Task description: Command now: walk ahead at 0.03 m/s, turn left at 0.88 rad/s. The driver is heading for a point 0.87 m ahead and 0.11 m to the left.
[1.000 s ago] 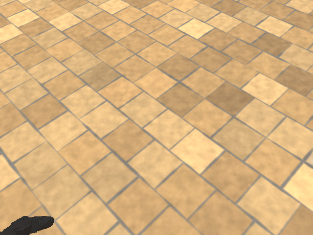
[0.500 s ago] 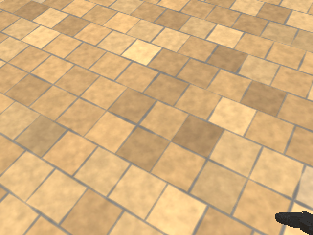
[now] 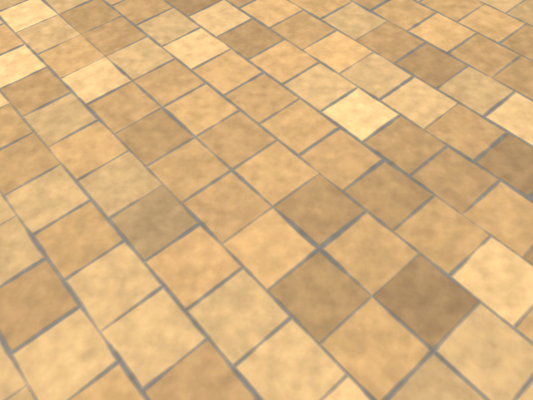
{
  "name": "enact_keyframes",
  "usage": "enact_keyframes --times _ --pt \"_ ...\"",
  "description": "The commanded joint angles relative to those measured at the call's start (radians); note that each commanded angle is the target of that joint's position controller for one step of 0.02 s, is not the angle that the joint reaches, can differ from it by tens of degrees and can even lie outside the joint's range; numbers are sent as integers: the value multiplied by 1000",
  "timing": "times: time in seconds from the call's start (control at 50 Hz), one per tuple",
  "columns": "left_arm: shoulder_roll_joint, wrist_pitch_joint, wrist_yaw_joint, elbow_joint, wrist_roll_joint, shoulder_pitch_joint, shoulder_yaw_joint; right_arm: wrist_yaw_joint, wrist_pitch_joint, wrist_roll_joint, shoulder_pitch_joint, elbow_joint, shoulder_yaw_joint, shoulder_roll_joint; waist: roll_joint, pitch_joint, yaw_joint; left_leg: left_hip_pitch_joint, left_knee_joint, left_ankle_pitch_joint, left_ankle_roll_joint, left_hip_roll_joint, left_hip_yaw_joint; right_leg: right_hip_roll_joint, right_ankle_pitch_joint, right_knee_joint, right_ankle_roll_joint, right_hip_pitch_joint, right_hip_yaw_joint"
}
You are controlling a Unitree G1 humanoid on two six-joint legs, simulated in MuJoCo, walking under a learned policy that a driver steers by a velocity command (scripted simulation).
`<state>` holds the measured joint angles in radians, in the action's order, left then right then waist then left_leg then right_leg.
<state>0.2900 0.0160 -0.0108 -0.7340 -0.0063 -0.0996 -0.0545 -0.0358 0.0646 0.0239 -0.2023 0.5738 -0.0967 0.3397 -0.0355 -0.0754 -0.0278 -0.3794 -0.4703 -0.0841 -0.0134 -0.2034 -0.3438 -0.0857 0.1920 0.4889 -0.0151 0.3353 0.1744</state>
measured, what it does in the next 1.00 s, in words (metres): steps on the spot, turning left: left foot, then right foot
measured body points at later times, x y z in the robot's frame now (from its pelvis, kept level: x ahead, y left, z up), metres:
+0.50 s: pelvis +0.02 +0.01 +0.00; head +0.06 +0.04 +0.44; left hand +0.00 +0.34 -0.11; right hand +0.32 -0.15 -0.07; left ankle -0.02 +0.11 -0.74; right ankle +0.06 -0.13 -0.73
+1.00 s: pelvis +0.05 +0.00 -0.01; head +0.10 -0.02 +0.44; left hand +0.09 +0.32 -0.09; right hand +0.29 -0.22 -0.12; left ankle -0.02 +0.11 -0.73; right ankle +0.06 -0.09 -0.74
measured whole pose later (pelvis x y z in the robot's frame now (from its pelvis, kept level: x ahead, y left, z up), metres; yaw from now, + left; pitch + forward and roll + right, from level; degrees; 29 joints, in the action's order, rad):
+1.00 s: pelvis +0.05 +0.00 -0.01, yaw +15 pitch +1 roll +2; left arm 0.31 -0.08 0.01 -0.67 -0.02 -0.20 -0.08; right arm -0.02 0.03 0.00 -0.09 0.71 -0.09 0.30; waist -0.04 -0.06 0.02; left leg -0.26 -0.65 -0.36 0.03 0.13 0.26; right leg 0.05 0.34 0.65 0.02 0.32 -0.09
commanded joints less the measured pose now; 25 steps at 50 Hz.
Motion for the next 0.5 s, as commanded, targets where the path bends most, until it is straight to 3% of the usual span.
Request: enact_keyframes --times 0.02,0.04,0.06,0.08,0.1,0.14,0.18,0.22,0.32,0.36,0.44,0.46,0.48,0.5 --pt "219 10 -9 42 31 -73 -62 2 -8 12 8 -98 -24 79 168 181 20 -164 -155 -548 -9 52 -23 315 49 -220 173 -288 271" --pt "198 9 -11 67 60 -1 -57 12 -21 5 -48 -88 -36 120 264 165 -18 -199 -420 -489 31 40 88 419 0 -242 236 -218 369" --pt "143 11 -20 95 56 58 -43 20 -25 -1 -61 -64 -51 172 214 135 -28 -216 -540 -418 58 95 126 409 -40 -229 232 -176 292" --pt "108 7 -31 108 38 91 -34 20 -20 -2 -80 -38 -54 173 159 115 -29 -216 -599 -357 73 115 150 350 -34 -210 198 -161 188" --pt "105 2 -40 111 24 98 -30 16 -13 -7 -97 -26 -47 147 138 108 -26 -246 -681 -313 86 131 171 322 -44 -197 184 -176 138" --pt "100 -8 -49 111 24 78 -22 22 -7 0 -92 -33 -32 116 127 81 -3 -290 -789 -280 110 173 234 304 -149 -197 200 -178 39" --pt "116 -18 -51 102 32 28 -24 24 -10 11 -21 -69 -19 100 144 73 42 -342 -730 -245 134 226 287 302 -200 -204 221 -245 -23" --pt "138 -26 -48 89 35 -21 -32 27 -13 10 26 -95 -10 89 157 88 79 -356 -664 -245 154 267 305 330 -246 -202 243 -315 -48" --pt "189 -30 -22 82 28 -17 -57 41 -11 1 47 -117 6 59 172 125 82 -230 -471 -243 138 306 358 377 -342 -191 246 -319 -167" --pt "199 -27 -9 80 19 -2 -65 45 -3 0 42 -114 4 61 180 133 71 -150 -387 -240 115 296 393 388 -377 -174 230 -295 -221" --pt "206 -10 14 64 -20 -7 -79 61 26 0 40 -117 -11 72 189 151 41 3 -161 -232 39 265 420 424 -403 -74 169 -290 -273" --pt "193 -9 15 54 -34 -4 -76 59 27 -4 -3 -102 -19 76 166 160 6 106 -32 -147 4 239 424 403 -374 2 128 -246 -306" --pt "149 -5 21 26 -32 -64 -64 46 25 -9 -77 -73 -40 126 59 190 -18 294 79 51 -44 232 365 343 -274 146 59 -128 -360" --pt "87 -1 27 68 23 -63 -39 24 15 -11 -139 -76 -71 259 -259 219 -8 549 45 576 -153 490 20 222 308 474 -36 218 -417"
Velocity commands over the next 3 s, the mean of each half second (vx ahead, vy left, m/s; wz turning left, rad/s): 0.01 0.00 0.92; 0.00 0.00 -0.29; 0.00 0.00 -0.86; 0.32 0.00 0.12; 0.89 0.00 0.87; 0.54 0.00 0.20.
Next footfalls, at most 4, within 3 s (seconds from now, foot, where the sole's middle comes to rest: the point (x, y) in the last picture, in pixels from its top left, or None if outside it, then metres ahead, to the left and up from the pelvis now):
0.48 left None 0.01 0.13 -0.77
0.98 right None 0.10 -0.09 -0.77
1.52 left None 0.21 0.11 -0.77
1.82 right None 0.11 -0.11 -0.77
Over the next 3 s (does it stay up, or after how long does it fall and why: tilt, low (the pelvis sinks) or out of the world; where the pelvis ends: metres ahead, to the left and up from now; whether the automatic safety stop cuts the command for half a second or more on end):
stays up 0.90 0.20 0.01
